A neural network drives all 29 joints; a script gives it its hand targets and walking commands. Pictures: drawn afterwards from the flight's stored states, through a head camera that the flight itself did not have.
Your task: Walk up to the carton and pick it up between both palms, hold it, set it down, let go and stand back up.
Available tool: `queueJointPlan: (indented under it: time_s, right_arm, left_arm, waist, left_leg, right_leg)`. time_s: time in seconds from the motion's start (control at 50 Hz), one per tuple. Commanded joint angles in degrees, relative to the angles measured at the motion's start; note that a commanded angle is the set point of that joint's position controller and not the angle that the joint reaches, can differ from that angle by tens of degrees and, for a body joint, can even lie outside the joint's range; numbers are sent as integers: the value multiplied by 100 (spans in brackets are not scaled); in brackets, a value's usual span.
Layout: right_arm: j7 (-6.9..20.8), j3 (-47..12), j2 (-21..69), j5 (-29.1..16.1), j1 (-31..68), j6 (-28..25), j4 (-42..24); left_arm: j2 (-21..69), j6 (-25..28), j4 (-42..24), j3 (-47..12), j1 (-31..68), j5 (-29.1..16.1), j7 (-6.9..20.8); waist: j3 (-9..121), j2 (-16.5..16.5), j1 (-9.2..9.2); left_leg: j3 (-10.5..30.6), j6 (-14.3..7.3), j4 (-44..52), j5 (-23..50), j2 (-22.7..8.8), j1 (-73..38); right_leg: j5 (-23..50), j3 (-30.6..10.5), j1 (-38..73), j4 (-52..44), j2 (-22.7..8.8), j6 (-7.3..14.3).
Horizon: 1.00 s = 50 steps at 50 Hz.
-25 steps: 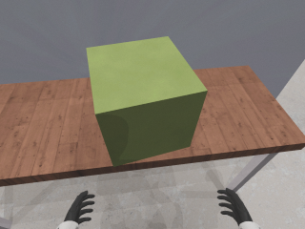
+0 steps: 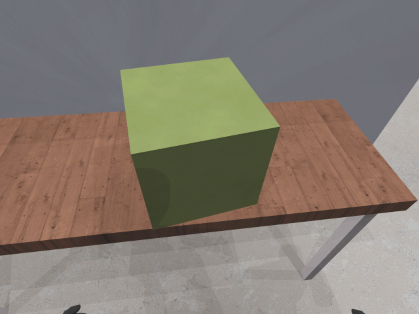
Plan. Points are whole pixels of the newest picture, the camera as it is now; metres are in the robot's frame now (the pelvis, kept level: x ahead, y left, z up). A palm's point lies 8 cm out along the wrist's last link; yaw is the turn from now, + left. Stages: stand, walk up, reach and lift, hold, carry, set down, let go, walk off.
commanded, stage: stand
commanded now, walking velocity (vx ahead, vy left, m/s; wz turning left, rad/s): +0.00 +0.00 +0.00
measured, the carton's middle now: (192, 140) +0.47 +0.05 +0.06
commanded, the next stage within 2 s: none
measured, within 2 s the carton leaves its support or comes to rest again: neither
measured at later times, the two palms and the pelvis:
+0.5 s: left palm out of the picture +0.07 +0.32 -0.11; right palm out of the picture +0.05 -0.30 -0.10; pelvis -0.01 +0.01 +0.00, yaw +0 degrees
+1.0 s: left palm out of the picture +0.07 +0.32 -0.11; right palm out of the picture +0.06 -0.30 -0.10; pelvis -0.01 +0.01 +0.01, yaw +0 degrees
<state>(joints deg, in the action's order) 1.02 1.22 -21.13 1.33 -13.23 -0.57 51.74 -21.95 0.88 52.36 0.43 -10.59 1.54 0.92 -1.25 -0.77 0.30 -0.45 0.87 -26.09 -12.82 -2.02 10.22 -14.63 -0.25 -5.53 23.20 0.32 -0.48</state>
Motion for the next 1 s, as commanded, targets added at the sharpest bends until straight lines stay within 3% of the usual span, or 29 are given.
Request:
queueJointPlan:
  time_s: [0.0, 0.14, 0.22, 0.24, 0.34, 0.36, 0.38, 0.4, 0.42, 0.44, 0.5, 0.54, 0.58, 0.62, 0.66, 0.72, 0.76, 0.86, 0.98]
  right_arm:
    - [-63, 205, -1182, -29, 197, -96, -215]
    - [-56, 127, -1176, -38, 271, -115, 37]
    - [-53, 109, -1114, -15, 361, -128, 152]
    - [-61, 119, -1172, -18, 321, -133, 199]
    - [-60, 76, -1174, -44, 365, -121, 334]
    - [-82, 119, -1223, -44, 349, -120, 371]
    - [-91, 92, -1231, -20, 379, -118, 395]
    - [-102, 111, -1212, -19, 417, -103, 379]
    - [-96, 101, -1225, -18, 438, -105, 409]
    - [-91, 102, -1230, -34, 412, -104, 444]
    - [-73, 87, -1210, -36, 504, -88, 484]
    - [-74, 87, -1206, -29, 381, -77, 537]
    - [-88, 76, -1193, -28, 457, -89, 547]
    - [-84, 70, -1184, -59, 494, -84, 555]
    - [-86, 66, -1206, -74, 557, -96, 547]
    - [-96, 81, -1282, -59, 537, -106, 615]
    - [-99, 92, -1275, -65, 576, -106, 619]
    - [-97, 101, -1234, -59, 572, -94, 639]
    - [-100, 70, -1147, -65, 646, -73, 654]
  left_arm:
    - [-1176, 135, -197, 232, 370, -17, -85]
    - [-1114, 138, 93, 126, 483, -14, -66]
    - [-1171, 140, 225, 134, 477, -34, -71]
    - [-1193, 143, 249, 119, 514, -40, -76]
    - [-1192, 140, 402, 77, 460, -75, -92]
    - [-1192, 138, 411, 81, 503, -83, -79]
    - [-1219, 115, 428, 92, 521, -74, -89]
    - [-1246, 110, 442, 94, 532, -38, -90]
    - [-1175, 123, 460, 59, 466, -38, -91]
    - [-1224, 137, 466, 69, 516, -38, -102]
    - [-1199, 100, 535, 63, 508, -53, -91]
    - [-1242, 114, 571, 59, 479, -41, -85]
    - [-1193, 99, 586, 53, 531, -53, -93]
    - [-1210, 93, 611, 50, 474, -49, -99]
    - [-1180, 107, 657, 39, 517, -41, -97]
    - [-1247, 105, 656, 58, 547, -63, -105]
    - [-1168, 118, 658, 36, 549, -71, -115]
    - [-1238, 109, 685, 81, 595, -48, -126]
    - [-1223, 95, 704, 88, 633, -57, -145]
  waist:
    - [-21, 255, 3]
    - [-32, 30, -20]
    - [-53, 187, 2]
    - [-19, 38, 7]
    - [62, 199, 19]
    - [109, 107, 47]
    - [-12, 193, -10]
    - [0, 69, 47]
    - [-51, 207, -5]
    - [-70, 59, 23]
    - [-100, 224, 3]
    - [-122, 164, 51]
    - [-47, 296, 23]
    - [-80, 155, 35]
    - [59, 257, 42]
    - [134, 43, 20]
    - [86, 229, 5]
    - [111, 45, 53]
    - [61, 145, 23]
  left_leg:
    - [526, -330, 555, 835, -495, -85]
    - [568, -298, 759, 668, -483, -94]
    - [589, -312, 806, 528, -504, -92]
    - [601, -310, 823, 567, -488, -167]
    - [609, -316, 819, 677, -520, -278]
    - [620, -322, 833, 603, -515, -266]
    - [605, -311, 866, 624, -496, -214]
    - [591, -300, 896, 570, -483, -257]
    - [619, -302, 908, 555, -500, -181]
    - [631, -308, 910, 472, -500, -181]
    - [619, -307, 965, 331, -481, -150]
    - [618, -304, 988, 243, -476, -153]
    - [649, -317, 991, 291, -502, -182]
    - [695, -324, 996, 383, -505, -174]
    - [623, -340, 889, 544, -512, -248]
    - [669, -312, 958, 652, -512, -385]
    - [631, -330, 857, 944, -526, -397]
    - [615, -305, 889, 869, -524, -446]
    - [605, -287, 952, 750, -500, -341]
  right_leg:
    - [655, -577, -338, -593, -574, 270]
    - [357, -492, -292, -736, -525, 212]
    - [289, -566, -269, -786, -589, 242]
    - [272, -522, -318, -768, -584, 231]
    - [456, -556, -281, -773, -590, 212]
    - [565, -537, -213, -757, -599, 220]
    - [461, -557, -262, -778, -602, 213]
    - [423, -486, -302, -755, -582, 206]
    - [390, -504, -289, -799, -589, 204]
    - [366, -505, -314, -817, -585, 193]
    - [276, -488, -291, -808, -603, 210]
    - [280, -488, -318, -830, -600, 203]
    - [207, -537, -333, -793, -606, 231]
    - [300, -486, -283, -813, -615, 225]
    - [521, -540, -208, -822, -652, 201]
    - [558, -494, -251, -767, -637, 199]
    - [735, -518, -267, -791, -685, 201]
    - [674, -461, -250, -833, -653, 186]
    - [622, -503, -191, -836, -664, 186]
